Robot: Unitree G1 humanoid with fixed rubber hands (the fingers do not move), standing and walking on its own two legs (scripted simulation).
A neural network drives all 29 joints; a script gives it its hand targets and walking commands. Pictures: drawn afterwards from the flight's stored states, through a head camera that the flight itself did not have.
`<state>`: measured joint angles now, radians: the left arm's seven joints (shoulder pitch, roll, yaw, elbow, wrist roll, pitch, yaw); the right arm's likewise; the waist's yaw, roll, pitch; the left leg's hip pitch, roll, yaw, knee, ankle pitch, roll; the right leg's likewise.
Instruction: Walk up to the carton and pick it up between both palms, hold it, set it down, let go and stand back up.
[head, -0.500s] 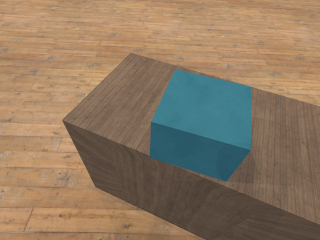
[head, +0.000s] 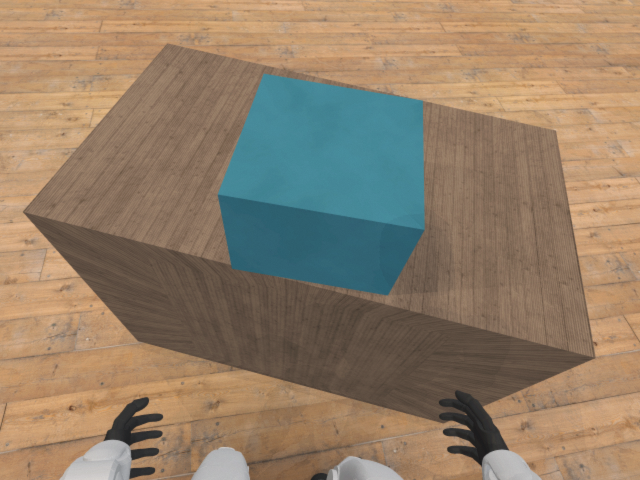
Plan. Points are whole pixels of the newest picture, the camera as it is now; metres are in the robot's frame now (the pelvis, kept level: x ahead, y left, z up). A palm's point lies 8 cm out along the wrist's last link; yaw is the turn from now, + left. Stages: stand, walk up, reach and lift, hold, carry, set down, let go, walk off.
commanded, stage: reach and lift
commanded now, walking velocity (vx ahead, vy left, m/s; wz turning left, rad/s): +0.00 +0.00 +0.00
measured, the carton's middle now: (326, 185) +0.53 +0.02 -0.01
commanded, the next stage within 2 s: none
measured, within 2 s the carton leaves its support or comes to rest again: neither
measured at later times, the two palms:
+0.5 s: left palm (83, 442) +0.15 +0.28 -0.07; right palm (460, 439) +0.18 -0.17 -0.07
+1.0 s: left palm (97, 387) +0.20 +0.27 -0.05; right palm (479, 422) +0.20 -0.19 -0.04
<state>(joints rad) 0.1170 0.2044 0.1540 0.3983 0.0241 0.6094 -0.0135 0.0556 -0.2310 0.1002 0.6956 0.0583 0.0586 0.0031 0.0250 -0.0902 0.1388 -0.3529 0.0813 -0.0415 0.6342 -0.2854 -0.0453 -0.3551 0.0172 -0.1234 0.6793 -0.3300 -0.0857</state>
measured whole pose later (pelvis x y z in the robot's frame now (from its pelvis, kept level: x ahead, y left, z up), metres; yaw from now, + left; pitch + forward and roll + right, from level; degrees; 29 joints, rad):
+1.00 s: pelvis +0.04 +0.07 +0.02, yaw -3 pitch -2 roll +0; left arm 0.22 0.17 -0.04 0.50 -0.09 0.02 0.11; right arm 0.13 -0.26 -0.06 0.78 0.11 -0.28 0.13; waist 0.03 0.00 0.01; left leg -0.16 0.04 0.05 0.47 -0.27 -0.01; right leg -0.16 -0.01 -0.03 0.44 -0.25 0.01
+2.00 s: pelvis +0.03 +0.04 +0.01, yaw -2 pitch +8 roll +1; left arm -0.26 0.27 -0.06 0.83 -0.33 -0.34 0.02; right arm -0.29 -0.33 0.11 0.89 0.38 -0.41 0.02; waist 0.00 0.00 -0.07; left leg -0.44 0.04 0.01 0.57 -0.27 -0.04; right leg -0.46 0.00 -0.03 0.62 -0.30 -0.02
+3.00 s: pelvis +0.02 +0.04 +0.01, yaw -3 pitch +20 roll +0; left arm -0.92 0.37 -0.11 1.11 -0.39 -0.02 0.02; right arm -0.89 -0.43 0.15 1.08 0.48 -0.06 -0.01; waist 0.02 0.01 -0.21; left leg -0.66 0.06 -0.01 0.53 -0.22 -0.05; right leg -0.66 0.03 -0.03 0.51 -0.21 -0.02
